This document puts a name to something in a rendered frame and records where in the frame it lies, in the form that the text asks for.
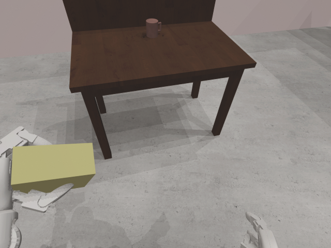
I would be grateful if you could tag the robot left hand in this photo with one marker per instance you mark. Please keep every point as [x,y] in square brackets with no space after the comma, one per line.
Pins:
[34,200]

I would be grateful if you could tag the left robot forearm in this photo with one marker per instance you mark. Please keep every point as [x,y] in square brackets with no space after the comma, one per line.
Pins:
[10,235]

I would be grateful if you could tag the table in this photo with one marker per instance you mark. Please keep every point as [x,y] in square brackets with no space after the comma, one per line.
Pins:
[111,54]

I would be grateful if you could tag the sponge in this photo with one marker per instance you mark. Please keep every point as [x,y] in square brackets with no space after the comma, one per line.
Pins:
[47,167]

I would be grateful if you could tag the robot right hand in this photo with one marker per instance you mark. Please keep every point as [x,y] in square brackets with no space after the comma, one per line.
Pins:
[265,237]

